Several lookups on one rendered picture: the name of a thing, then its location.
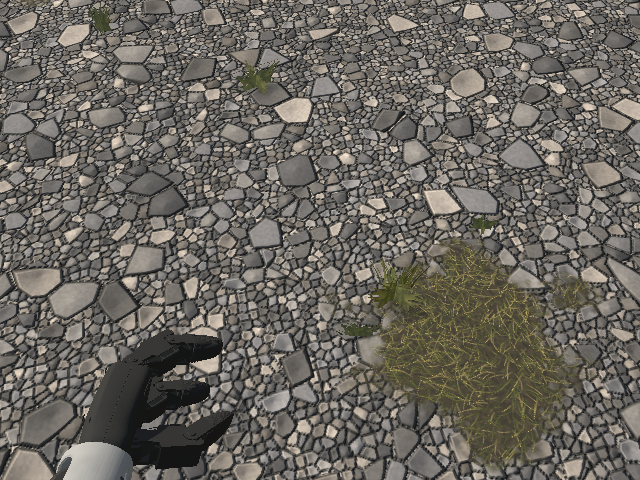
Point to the robot left forearm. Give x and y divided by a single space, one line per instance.
94 461

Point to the left robot hand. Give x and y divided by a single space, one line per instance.
132 393

